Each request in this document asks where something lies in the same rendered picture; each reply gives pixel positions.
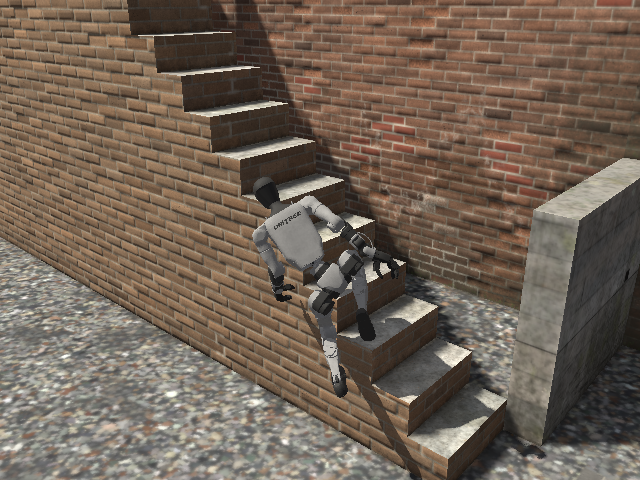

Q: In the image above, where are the stairs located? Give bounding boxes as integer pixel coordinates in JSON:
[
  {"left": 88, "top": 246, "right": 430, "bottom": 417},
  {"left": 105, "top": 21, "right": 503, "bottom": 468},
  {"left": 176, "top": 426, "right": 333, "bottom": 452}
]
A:
[{"left": 0, "top": 0, "right": 507, "bottom": 480}]

